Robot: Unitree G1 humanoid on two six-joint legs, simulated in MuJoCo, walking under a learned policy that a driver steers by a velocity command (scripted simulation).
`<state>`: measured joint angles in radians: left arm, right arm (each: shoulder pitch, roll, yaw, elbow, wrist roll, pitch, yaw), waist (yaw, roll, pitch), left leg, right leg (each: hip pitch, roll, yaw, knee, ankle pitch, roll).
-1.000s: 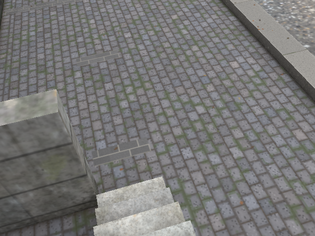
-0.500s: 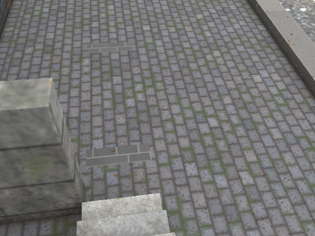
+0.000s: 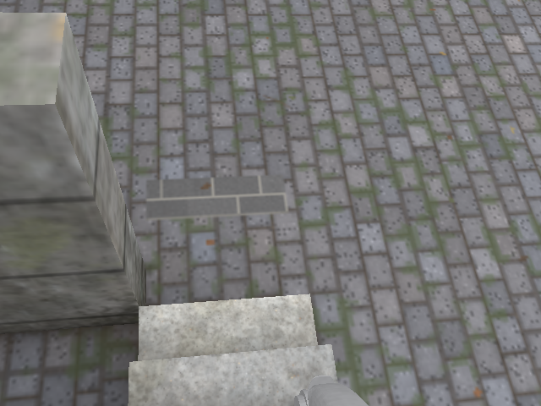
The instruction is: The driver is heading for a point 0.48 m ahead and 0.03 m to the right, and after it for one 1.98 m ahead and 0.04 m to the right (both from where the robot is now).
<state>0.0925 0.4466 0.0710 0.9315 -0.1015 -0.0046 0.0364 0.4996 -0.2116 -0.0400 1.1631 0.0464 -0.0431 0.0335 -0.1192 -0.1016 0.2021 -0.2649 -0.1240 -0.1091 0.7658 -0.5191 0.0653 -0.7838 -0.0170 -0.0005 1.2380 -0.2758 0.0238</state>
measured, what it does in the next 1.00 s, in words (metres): goes down: right foot 0.20 m lower, then left foot 0.21 m lower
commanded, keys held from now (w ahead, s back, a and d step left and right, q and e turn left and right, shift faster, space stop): w+q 0.20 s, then w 0.06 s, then no key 0.74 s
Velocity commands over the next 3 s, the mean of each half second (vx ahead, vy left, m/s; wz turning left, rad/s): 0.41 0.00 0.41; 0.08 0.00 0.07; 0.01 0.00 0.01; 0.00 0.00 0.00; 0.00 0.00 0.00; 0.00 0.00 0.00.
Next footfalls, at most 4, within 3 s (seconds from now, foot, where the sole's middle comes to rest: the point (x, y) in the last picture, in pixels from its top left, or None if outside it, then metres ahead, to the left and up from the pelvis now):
0.16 right None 0.24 -0.08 -0.94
0.42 left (190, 397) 0.40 0.11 -1.15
0.72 right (226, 333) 0.63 -0.02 -1.36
1.06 left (163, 299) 0.77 0.20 -1.37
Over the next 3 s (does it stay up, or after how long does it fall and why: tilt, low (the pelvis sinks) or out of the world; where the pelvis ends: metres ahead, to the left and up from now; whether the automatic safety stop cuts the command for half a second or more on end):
stays up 1.02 -0.17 -0.79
